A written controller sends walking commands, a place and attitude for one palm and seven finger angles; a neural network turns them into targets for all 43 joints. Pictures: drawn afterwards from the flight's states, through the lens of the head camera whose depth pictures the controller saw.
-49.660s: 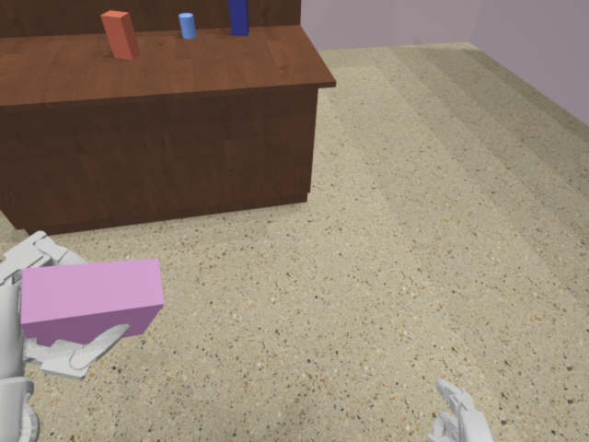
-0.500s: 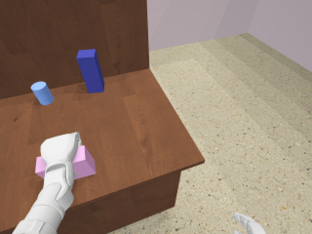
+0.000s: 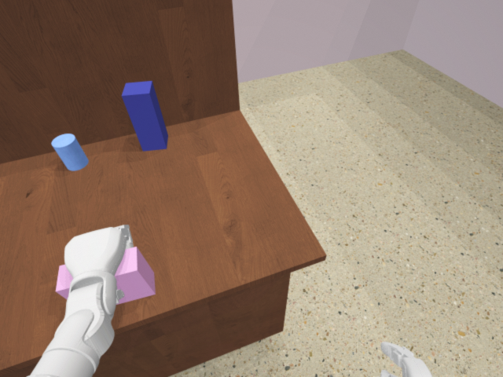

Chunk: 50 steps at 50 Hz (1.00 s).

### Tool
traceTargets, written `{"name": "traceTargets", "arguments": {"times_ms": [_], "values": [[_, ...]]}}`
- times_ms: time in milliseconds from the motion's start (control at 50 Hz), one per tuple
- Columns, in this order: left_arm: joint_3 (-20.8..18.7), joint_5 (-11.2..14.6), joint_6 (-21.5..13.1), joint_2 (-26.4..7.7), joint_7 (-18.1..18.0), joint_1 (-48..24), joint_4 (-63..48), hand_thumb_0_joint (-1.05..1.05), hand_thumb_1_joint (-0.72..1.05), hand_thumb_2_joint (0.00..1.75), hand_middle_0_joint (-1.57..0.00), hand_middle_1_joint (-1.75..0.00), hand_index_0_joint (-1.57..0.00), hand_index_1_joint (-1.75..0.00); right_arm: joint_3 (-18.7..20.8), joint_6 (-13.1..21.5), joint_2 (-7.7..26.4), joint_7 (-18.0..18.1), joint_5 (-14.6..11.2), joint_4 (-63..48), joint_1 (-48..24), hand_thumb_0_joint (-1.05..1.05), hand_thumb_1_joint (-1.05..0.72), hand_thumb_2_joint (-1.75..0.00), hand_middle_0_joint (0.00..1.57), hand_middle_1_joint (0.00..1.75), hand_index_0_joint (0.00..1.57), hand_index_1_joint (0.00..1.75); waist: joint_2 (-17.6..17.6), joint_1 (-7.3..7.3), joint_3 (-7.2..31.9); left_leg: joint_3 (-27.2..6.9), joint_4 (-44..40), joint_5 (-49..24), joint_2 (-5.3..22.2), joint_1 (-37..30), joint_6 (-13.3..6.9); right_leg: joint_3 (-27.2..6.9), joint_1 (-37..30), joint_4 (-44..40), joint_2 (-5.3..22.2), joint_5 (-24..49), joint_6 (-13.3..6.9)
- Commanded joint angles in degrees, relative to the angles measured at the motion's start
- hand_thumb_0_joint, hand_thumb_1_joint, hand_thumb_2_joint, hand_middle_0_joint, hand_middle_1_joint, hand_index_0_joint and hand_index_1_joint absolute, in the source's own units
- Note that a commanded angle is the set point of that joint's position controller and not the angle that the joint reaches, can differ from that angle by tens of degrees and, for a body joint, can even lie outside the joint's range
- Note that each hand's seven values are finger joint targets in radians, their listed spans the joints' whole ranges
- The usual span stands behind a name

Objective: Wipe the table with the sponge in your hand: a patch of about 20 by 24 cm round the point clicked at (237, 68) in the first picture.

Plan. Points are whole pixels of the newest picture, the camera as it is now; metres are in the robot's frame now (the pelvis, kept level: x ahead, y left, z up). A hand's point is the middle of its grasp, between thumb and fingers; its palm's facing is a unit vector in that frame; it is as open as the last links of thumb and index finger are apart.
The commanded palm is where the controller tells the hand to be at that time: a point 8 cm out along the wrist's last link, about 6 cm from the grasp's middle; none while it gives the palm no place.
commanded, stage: lift the sponge slowly off the table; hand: left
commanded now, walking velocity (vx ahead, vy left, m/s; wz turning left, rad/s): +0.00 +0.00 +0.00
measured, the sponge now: (114, 284) +0.28 +0.28 -0.05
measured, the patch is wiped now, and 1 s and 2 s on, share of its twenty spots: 1.00 1.00 1.00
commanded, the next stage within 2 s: bring the sponge back beside the body in 1.84 s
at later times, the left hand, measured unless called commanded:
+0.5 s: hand (110, 273) +0.27 +0.26 +0.02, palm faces -0.05 -0.08 -1.00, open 9.1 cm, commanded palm +0.25 +0.26 +0.09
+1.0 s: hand (101, 255) +0.29 +0.27 +0.06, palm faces -0.03 -0.06 -1.00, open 9.1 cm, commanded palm +0.26 +0.26 +0.12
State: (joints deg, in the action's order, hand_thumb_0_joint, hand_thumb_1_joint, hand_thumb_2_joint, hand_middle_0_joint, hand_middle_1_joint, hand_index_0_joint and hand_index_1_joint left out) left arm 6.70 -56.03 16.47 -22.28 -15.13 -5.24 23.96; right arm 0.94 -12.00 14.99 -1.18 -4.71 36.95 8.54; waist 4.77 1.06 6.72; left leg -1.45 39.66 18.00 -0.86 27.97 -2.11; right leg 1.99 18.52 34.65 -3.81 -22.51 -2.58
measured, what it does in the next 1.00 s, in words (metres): stands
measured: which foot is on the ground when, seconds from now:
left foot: down 0.00-1.00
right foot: down 0.00-1.00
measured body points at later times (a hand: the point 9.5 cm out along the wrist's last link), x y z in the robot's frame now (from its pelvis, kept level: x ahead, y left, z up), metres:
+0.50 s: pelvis -0.02 -0.01 +0.01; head -0.02 -0.03 +0.45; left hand +0.27 +0.26 +0.08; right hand +0.17 -0.24 -0.11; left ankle +0.02 +0.09 -0.72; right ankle -0.06 -0.10 -0.72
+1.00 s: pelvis -0.02 -0.02 +0.01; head -0.02 -0.05 +0.46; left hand +0.28 +0.26 +0.11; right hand +0.16 -0.25 -0.10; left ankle +0.02 +0.09 -0.72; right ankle -0.06 -0.10 -0.72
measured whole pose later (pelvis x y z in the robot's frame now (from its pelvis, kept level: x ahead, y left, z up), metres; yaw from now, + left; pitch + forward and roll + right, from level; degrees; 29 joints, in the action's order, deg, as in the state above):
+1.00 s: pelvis -0.02 -0.02 +0.01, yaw +0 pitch +1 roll -1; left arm 5.0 -53.9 14.8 -24.6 -9.0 -9.3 21.4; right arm 0.3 -10.7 15.2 1.6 -4.6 39.3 5.8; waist 5.2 2.6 2.7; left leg -1.6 31.8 13.1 -0.5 19.6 -0.9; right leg 1.8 11.4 29.0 -4.1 -18.7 -3.8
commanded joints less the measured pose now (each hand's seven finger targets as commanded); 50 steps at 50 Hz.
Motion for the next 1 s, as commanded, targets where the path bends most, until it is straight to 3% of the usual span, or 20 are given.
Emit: {"name": "traceTargets", "arguments": {"times_ms": [0,40,100,120,180,240,300,320,380,420,460,560,700,720,800,820,880,920,960,980], "values": [[-2.4,1.7,-0.2,-6.5,0.2,-8.2,-8.1,0.0,0.1,1.3,-1.2,-1.6,-1.2,-1.6,2.5,2.8,7.0,0.5,0.3,-8.4,-7.7,0.0,-0.9,-0.9,0.2,0.3,0.2,0.3,-4.5,-0.12,8.4,-1.2,-4.2,-15.7,-1.1,-11.1,-1.7,-1.5,-0.8,-4.7,-0.5,25.2,-1.5],[-2.8,1.3,-0.4,-7.6,0.1,-12.6,-9.4,0.0,0.1,1.3,-1.2,-1.6,-1.2,-1.6,2.5,2.7,7.0,0.7,0.2,-7.7,-7.9,0.0,-0.9,-0.9,0.2,0.3,0.2,0.3,-3.6,-0.28,8.5,-1.7,-4.8,-14.8,-1.1,-12.4,-1.9,-1.4,-0.1,-5.2,-0.7,22.5,-1.5],[-2.9,1.2,-0.7,-7.4,-0.1,-11.2,-10.0,0.0,0.1,1.3,-1.2,-1.6,-1.2,-1.6,2.6,3.1,6.8,0.9,0.4,-8.0,-8.1,0.0,-0.9,-0.9,0.2,0.3,0.2,0.3,-3.0,0.47,9.4,-1.5,-5.1,-15.4,-1.1,-13.1,-1.8,-1.2,-1.1,-5.1,-0.7,22.4,-1.7],[-4.4,1.2,-0.8,-9.2,-0.1,-12.8,-11.2,0.0,0.1,1.3,-1.2,-1.6,-1.2,-1.6,2.5,3.0,7.0,1.1,0.4,-7.8,-8.6,0.0,-0.9,-0.9,0.2,0.3,0.2,0.3,-1.9,0.78,10.2,-1.9,-5.6,-15.5,-0.9,-13.6,-1.8,-1.8,-1.4,-5.4,-0.8,21.8,-2.0],[-2.9,0.4,-1.0,-8.1,-0.1,-14.0,-11.3,0.0,0.1,1.3,-1.2,-1.6,-1.2,-1.6,2.5,3.2,6.8,1.2,0.5,-7.4,-8.7,0.0,-0.9,-0.9,0.2,0.3,0.2,0.3,-2.5,0.4,10.3,-1.7,-5.6,-15.4,-1.1,-14.3,-1.8,-1.4,-1.4,-5.6,-0.7,22.1,-1.7],[-3.9,-0.3,-1.5,-10.0,-0.2,-16.8,-13.0,0.0,0.1,1.3,-1.2,-1.6,-1.2,-1.6,2.5,3.2,6.7,1.4,0.6,-7.1,-9.0,0.0,-0.9,-0.9,0.2,0.3,0.2,0.3,-0.8,0.64,10.8,-2.1,-6.2,-15.4,-1.1,-15.5,-1.8,-1.5,-1.6,-5.8,-0.8,20.6,-1.9],[-5.0,-0.7,-1.8,-11.0,-0.4,-17.0,-13.2,0.0,0.1,1.3,-1.2,-1.6,-1.2,-1.6,2.6,3.3,6.7,1.6,0.8,-6.9,-9.2,0.0,-0.9,-0.9,0.2,0.3,0.2,0.3,-1.8,0.71,10.5,-1.7,-6.2,-15.8,-1.1,-15.6,-1.9,-1.8,-2.0,-6.1,-0.7,21.5,-2.0],[-6.0,-0.7,-1.8,-12.1,-0.5,-17.0,-14.3,0.0,0.1,1.3,-1.2,-1.6,-1.2,-1.6,2.4,3.3,6.8,1.7,0.9,-7.2,-9.7,0.0,-0.9,-0.9,0.2,0.3,0.2,0.3,0.0,1.35,10.5,-1.8,-6.9,-15.2,-1.1,-15.6,-1.8,-2.1,-2.3,-6.4,-0.9,20.2,-2.1],[-5.6,-1.1,-2.1,-12.1,-0.7,-19.3,-14.9,0.0,0.1,1.3,-1.2,-1.6,-1.2,-1.6,2.3,3.5,6.4,1.9,0.9,-6.8,-10.1,0.0,-0.9,-0.9,0.2,0.3,0.2,0.3,-0.3,0.97,11.0,-1.5,-6.7,-15.3,-1.4,-16.3,-1.9,-2.1,-2.8,-6.8,-0.6,20.9,-1.9],[-8.7,-0.8,-1.9,-15.5,-0.7,-19.3,-14.7,0.0,0.1,1.3,-1.2,-1.6,-1.2,-1.6,2.3,3.3,6.8,2.3,1.0,-6.6,-10.4,0.0,-0.9,-0.9,0.2,0.3,0.2,0.3,0.2,1.56,10.4,-1.5,-7.5,-14.4,-1.4,-15.6,-1.8,-2.9,-3.7,-7.3,-0.7,19.7,-2.1],[-6.2,-0.5,-1.9,-12.5,-0.4,-19.1,-14.8,0.0,0.1,1.3,-1.2,-1.6,-1.2,-1.6,2.3,3.7,6.2,2.3,0.8,-6.7,-10.6,0.0,-0.9,-0.9,0.2,0.3,0.2,0.3,0.1,1.27,10.2,-0.9,-7.5,-14.1,-1.5,-16.1,-2.0,-2.4,-3.6,-7.3,-0.6,19.4,-1.9],[-3.9,0.7,-0.8,-11.0,1.9,-20.2,-12.9,0.0,0.1,1.3,-1.2,-1.6,-1.2,-1.6,1.9,3.8,6.5,2.5,0.3,-6.7,-11.2,0.0,-0.9,-0.9,0.2,0.3,0.2,0.3,-1.7,0.48,7.3,-1.1,-8.7,-12.2,-1.5,-15.9,-2.0,-2.4,-3.0,-8.8,-0.5,17.5,-1.7],[-4.1,0.5,-2.7,-12.7,4.2,-23.1,-14.8,0.0,0.1,1.3,-1.2,-1.6,-1.2,-1.6,1.8,4.4,6.6,2.9,0.4,-6.8,-11.1,0.0,-0.9,-0.9,0.2,0.3,0.2,0.3,-1.6,0.48,8.0,-0.9,-9.2,-12.1,-1.8,-17.4,-2.4,-3.2,-3.9,-10.1,-0.3,17.7,-1.5],[-6.4,0.5,-2.9,-15.1,4.1,-22.3,-15.1,0.0,0.1,1.3,-1.2,-1.6,-1.2,-1.6,1.8,4.3,6.9,2.9,0.5,-6.9,-11.0,0.0,-0.9,-0.9,0.2,0.3,0.2,0.3,-1.0,1.27,8.5,-1.3,-9.9,-11.9,-1.7,-17.0,-2.2,-3.3,-4.8,-10.2,-0.5,16.6,-1.8],[-7.5,0.3,-3.8,-15.4,3.2,-21.8,-15.6,0.0,0.1,1.3,-1.2,-1.6,-1.2,-1.6,1.8,4.5,6.4,3.0,0.7,-6.8,-11.2,0.0,-0.9,-0.9,0.2,0.3,0.2,0.3,-1.1,1.81,9.2,-0.5,-10.0,-13.1,-2.0,-16.9,-2.2,-3.3,-6.3,-10.1,-0.2,19.2,-1.6],[-10.5,0.3,-3.4,-18.5,3.0,-21.4,-15.4,0.0,0.1,1.3,-1.2,-1.6,-1.2,-1.6,1.8,4.3,6.8,3.1,0.7,-6.7,-11.7,0.0,-0.9,-0.9,0.2,0.3,0.2,0.3,-0.5,2.55,9.0,-0.6,-10.5,-13.1,-1.9,-16.5,-2.0,-4.0,-7.0,-10.5,-0.3,18.7,-1.8],[-8.7,0.5,-2.3,-16.8,3.0,-22.6,-14.4,0.0,0.1,1.3,-1.2,-1.6,-1.2,-1.6,1.5,4.3,6.6,3.1,0.5,-6.4,-12.3,0.0,-0.9,-0.9,0.2,0.3,0.2,0.3,-1.0,2.17,8.4,-0.1,-10.5,-13.2,-2.1,-16.1,-2.0,-3.8,-7.3,-10.7,0.0,20.1,-1.4],[-10.6,1.2,-1.2,-19.0,3.5,-21.2,-13.6,0.0,0.1,1.3,-1.2,-1.6,-1.2,-1.6,1.5,4.1,7.2,3.0,0.4,-6.5,-12.6,0.0,-0.9,-0.9,0.2,0.3,0.2,0.3,-0.6,2.58,7.7,-0.2,-11.5,-12.6,-2.1,-15.4,-1.8,-4.4,-8.3,-11.2,0.0,19.1,-1.6],[-7.1,1.7,-0.9,-15.4,4.6,-21.0,-14.3,0.0,0.1,1.3,-1.2,-1.6,-1.2,-1.6,1.6,4.4,6.8,3.0,0.2,-6.9,-12.6,0.0,-0.9,-0.9,0.2,0.3,0.2,0.3,-1.2,1.84,8.1,0.4,-10.9,-13.9,-2.0,-16.7,-2.2,-4.0,-8.4,-11.2,0.3,21.6,-1.2],[-7.9,2.1,-0.6,-16.2,5.2,-19.4,-14.4,0.0,0.1,1.3,-1.2,-1.6,-1.2,-1.6,1.5,4.5,7.0,2.9,0.2,-6.8,-12.8,0.0,-0.9,-0.9,0.2,0.3,0.2,0.3,-2.6,2.26,9.1,0.1,-10.8,-14.8,-2.1,-16.8,-2.2,-4.1,-9.8,-11.3,0.4,23.7,-1.1]]}}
